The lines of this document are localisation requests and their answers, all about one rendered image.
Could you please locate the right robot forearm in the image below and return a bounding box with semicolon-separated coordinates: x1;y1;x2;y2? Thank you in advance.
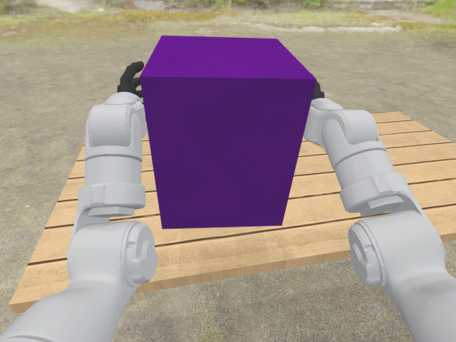
303;98;446;266

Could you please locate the carton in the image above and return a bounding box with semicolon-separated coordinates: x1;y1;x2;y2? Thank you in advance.
140;36;316;229

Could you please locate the robot left upper arm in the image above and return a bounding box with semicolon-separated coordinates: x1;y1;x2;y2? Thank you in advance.
0;220;158;342

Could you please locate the left robot forearm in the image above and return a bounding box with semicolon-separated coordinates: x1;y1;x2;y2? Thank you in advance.
67;92;147;279

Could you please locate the robot right hand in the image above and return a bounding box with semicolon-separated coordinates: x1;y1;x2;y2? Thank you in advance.
312;81;324;100

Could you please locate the robot right upper arm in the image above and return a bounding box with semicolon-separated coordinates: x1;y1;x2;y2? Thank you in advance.
348;209;456;342

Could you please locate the robot left hand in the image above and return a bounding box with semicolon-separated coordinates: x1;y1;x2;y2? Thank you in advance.
117;61;146;119

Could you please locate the table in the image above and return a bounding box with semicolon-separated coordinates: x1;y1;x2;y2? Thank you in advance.
9;111;456;314

